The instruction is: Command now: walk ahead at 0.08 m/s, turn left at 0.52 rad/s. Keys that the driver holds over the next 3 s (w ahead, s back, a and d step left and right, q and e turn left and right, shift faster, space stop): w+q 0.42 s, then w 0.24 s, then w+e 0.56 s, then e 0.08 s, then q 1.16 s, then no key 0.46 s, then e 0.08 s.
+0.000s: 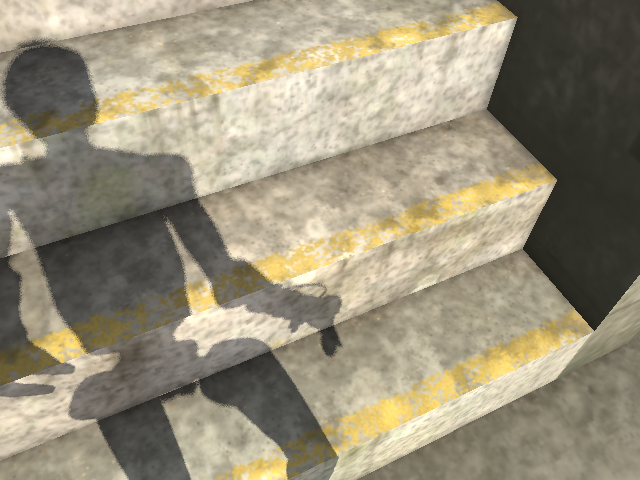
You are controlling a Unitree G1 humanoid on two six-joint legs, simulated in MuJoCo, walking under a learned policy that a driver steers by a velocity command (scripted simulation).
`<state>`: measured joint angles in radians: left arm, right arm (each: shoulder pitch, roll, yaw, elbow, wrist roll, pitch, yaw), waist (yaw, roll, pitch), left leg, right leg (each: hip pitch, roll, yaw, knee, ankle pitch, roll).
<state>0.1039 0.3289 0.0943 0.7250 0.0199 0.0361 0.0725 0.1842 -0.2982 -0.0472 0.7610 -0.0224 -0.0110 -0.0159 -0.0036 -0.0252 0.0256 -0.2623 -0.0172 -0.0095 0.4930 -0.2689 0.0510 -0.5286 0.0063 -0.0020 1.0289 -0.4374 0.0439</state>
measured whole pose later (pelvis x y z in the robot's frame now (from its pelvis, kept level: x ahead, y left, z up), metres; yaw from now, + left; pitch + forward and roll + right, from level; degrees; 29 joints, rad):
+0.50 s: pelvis +0.06 -0.01 +0.01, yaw +18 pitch +2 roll +0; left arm 0.27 0.25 0.02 0.76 0.04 -0.07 0.02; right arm 0.18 -0.29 -0.07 0.74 -0.04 -0.01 0.04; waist 0.03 0.05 0.00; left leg -0.52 -0.03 -0.06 0.92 -0.26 -0.01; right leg -0.11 0.01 -0.08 0.29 -0.22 -0.03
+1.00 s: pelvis +0.16 +0.04 +0.01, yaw +13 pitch +2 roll +0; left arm 0.24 0.20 0.03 0.80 0.05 0.01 -0.01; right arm 0.36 -0.20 -0.01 0.85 -0.04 -0.09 -0.04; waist 0.00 -0.04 -0.02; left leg -0.12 -0.01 0.12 0.33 -0.25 0.04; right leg -0.60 -0.02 -0.01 1.12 -0.23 -0.01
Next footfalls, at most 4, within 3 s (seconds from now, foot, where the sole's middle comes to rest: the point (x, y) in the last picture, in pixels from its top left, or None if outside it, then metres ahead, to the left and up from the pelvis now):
0.30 right None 0.08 -0.10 -0.78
0.66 left None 0.13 0.13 -0.78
1.12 right None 0.24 -0.05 -0.78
1.70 left None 0.39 0.19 -0.56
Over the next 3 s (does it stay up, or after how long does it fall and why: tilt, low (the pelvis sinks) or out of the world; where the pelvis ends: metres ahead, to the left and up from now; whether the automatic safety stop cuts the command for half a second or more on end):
stays up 0.28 0.20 0.06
